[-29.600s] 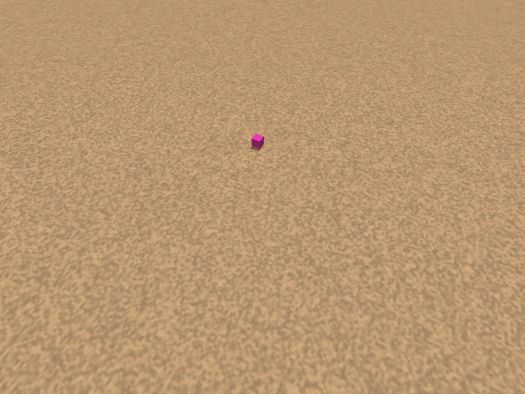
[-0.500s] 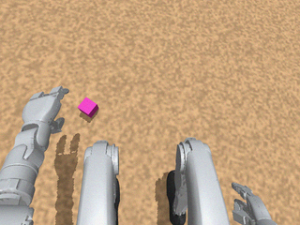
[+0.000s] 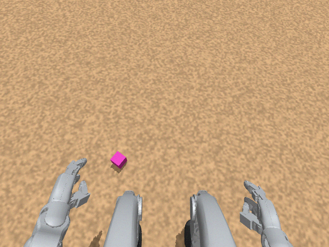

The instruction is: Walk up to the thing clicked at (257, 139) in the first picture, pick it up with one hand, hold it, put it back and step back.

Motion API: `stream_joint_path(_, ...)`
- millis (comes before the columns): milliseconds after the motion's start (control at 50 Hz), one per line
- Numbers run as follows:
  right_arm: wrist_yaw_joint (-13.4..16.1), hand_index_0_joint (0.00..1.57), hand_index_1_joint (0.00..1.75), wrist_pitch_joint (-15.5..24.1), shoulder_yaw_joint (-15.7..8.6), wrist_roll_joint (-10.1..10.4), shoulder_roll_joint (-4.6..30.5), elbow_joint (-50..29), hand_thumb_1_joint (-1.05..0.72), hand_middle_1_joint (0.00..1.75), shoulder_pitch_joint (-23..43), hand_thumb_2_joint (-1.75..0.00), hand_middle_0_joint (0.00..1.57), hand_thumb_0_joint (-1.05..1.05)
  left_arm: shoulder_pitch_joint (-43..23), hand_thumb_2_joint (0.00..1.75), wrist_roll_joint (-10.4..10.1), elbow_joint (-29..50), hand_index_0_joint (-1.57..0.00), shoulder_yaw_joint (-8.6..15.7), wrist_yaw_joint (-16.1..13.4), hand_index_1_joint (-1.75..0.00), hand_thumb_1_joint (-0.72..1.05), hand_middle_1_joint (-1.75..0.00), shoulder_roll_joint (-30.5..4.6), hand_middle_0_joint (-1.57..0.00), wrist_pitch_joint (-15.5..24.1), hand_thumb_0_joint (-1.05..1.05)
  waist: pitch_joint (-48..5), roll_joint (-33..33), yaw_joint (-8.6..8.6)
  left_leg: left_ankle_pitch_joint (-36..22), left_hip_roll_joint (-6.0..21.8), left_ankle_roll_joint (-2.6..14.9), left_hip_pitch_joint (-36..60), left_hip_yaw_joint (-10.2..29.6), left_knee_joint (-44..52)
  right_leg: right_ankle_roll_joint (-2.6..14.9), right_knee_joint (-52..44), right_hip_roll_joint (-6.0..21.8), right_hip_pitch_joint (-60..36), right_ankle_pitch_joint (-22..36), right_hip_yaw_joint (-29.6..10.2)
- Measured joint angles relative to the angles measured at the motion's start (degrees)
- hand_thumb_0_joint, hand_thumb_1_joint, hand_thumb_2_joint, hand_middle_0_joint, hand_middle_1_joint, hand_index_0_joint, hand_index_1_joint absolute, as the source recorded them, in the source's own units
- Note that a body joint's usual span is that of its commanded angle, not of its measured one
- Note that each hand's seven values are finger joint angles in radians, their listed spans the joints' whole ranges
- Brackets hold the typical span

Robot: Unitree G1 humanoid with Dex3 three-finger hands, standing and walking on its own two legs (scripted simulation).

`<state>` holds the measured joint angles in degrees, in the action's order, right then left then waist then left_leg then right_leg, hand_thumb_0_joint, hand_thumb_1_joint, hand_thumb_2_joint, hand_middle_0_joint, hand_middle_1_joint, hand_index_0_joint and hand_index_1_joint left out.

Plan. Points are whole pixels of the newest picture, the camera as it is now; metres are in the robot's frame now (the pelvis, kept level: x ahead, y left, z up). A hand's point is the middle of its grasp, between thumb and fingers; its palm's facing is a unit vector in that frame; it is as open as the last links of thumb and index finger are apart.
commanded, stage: home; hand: left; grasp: from above
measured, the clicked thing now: (118, 160) +0.49 +0.22 -0.55
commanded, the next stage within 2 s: none
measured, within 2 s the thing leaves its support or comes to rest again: neither
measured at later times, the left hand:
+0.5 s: hand (60, 198) +0.22 +0.19 +0.09, palm faces +0.10 -0.97 -0.21, open 7.9 cm
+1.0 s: hand (62, 199) +0.22 +0.18 +0.09, palm faces +0.09 -0.97 -0.20, open 9.9 cm
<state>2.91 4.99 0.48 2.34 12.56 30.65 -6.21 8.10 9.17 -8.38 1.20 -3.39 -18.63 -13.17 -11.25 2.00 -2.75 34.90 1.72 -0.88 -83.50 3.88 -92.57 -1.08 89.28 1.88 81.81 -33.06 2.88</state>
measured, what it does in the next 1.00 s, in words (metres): rises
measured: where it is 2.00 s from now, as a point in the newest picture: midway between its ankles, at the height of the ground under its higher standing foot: outside the picture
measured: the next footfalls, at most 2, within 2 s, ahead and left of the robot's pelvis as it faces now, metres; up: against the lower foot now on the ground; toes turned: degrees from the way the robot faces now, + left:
none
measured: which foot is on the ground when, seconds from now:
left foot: down 0.00-1.00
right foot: down 0.00-1.00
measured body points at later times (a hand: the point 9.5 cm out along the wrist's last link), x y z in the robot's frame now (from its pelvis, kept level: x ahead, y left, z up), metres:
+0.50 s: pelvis +0.06 +0.00 +0.14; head +0.08 +0.00 +0.59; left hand +0.21 +0.24 +0.11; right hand +0.22 -0.24 +0.08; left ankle +0.06 +0.12 -0.54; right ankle +0.07 -0.14 -0.54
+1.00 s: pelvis +0.07 +0.00 +0.14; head +0.09 +0.00 +0.59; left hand +0.21 +0.23 +0.11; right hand +0.23 -0.24 +0.08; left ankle +0.06 +0.12 -0.54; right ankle +0.07 -0.14 -0.54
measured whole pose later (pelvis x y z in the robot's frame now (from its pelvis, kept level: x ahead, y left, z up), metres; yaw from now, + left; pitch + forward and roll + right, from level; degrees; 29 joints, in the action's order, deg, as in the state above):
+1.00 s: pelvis +0.07 +0.00 +0.14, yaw +2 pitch +10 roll -3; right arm 10.3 14.0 2.2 0.2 12.7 31.3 -16.4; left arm 28.2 -2.9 6.2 2.1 -1.3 -12.6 -25.6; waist -8.4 2.4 -2.4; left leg 28.2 2.3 -1.1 -38.9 3.1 -57.2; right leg -0.9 53.4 1.2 36.8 -26.3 3.9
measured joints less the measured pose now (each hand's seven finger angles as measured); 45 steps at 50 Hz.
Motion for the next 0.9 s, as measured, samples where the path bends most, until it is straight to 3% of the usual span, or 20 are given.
stream_joint_path(180, 4.0, 0.2, 0.3, 2.5, 1.4, 0.1, 0.0, 0.6, -0.91, 0.3, -6.5, -0.9, 0.2, 0.01, 8.6, 0.9, -8.5, 5.4, -0.21, 0.8, -1.5, -0.3, 0.89, -0.3, 3.8, -0.21, -6.9, 0.01, 0.6, 0.2, -1.19, -2.9, 0.7, -0.32, 19.2, 0.0, 16.0, 0.27, -16.4, -0.6, -19.5, 3.0, 0.8)
stream_joint_path(340, 7.0, 0.2, 0.3, 4.9, 2.0, -0.4, 0.3, -0.3, -0.9, 0.3, -11.4, -0.9, 0.2, 0.01, 16.3, 0.88, -12.8, 12.0, -0.2, 1.6, -1.3, -0.29, 0.87, -0.29, 6.1, -0.2, -11.9, 0.01, 0.9, 0.6, -1.57, -5.8, 1.1, -0.32, 34.9, -0.3, 28.8, 0.33, -29.8, -1.1, -35.4, 6.2, 1.2)
stream_joint_path(520, 7.9, 0.2, 0.3, 7.4, 1.9, -1.4, 0.3, -1.1, -0.9, 0.3, -11.5, -0.9, 0.2, 0.01, 21.4, 0.84, -12.9, 16.3, -0.19, 1.3, 0.7, -0.28, 0.8, -0.28, 6.1, -0.19, -13.6, 0.01, 0.7, 1.2, -0.58, -7.0, 0.8, -0.11, 43.0, -0.6, 35.0, 0.13, -36.0, -0.8, -43.7, 7.3, 1.2)
stream_joint_path(720, 7.5, 0.2, 0.3, 9.3, 1.9, -2.1, 0.2, -0.6, -0.9, 0.3, -9.3, -0.9, 0.2, 0.01, 20.2, 0.77, -12.2, 14.2, -0.18, 1.0, 2.2, -0.26, 0.68, -0.26, 6.2, -0.18, -13.1, 0.01, 2.1, 0.4, 0.57, -7.0, 0.4, -0.17, 44.5, -0.6, 35.4, 0.13, -35.9, -0.5, -45.1, 6.9, 1.2)
stream_joint_path(900, 7.4, 0.2, 0.3, 9.3, 1.8, -2.3, 0.2, 0.3, -0.9, 0.3, -9.6, -0.9, 0.2, 0.01, 19.9, 0.7, -11.9, 14.5, -0.17, 0.9, 2.1, -0.24, 0.57, -0.24, 6.1, -0.17, -12.5, 0.01, 2.7, 0.2, 0.55, -6.8, 0.5, -0.23, 44.7, -0.6, 35.5, 0.17, -36.0, -0.6, -45.2, 6.8, 1.2)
